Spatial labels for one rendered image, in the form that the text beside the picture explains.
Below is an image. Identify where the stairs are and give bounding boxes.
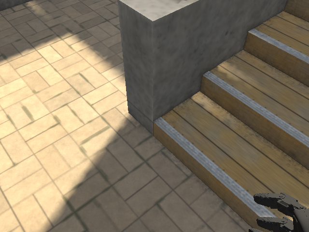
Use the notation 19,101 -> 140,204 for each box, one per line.
153,0 -> 309,232

